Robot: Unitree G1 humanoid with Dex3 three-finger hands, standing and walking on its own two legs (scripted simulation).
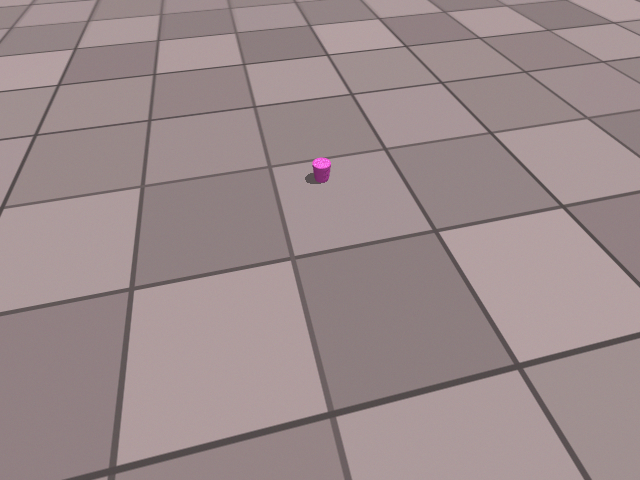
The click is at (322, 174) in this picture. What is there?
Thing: tapered cup
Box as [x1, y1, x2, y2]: [312, 158, 330, 182]
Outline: 317,158 312,163 314,176 317,181 323,182 326,181 328,178 330,161 326,158
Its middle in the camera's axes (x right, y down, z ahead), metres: +0.00 -0.35 +1.95
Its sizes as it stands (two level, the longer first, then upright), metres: 0.092 0.092 0.097
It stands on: the floor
